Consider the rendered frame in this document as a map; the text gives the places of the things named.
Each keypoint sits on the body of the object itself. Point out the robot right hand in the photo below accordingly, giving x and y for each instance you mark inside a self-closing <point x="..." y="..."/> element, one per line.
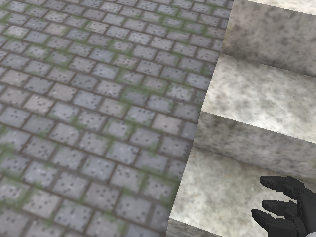
<point x="299" y="219"/>

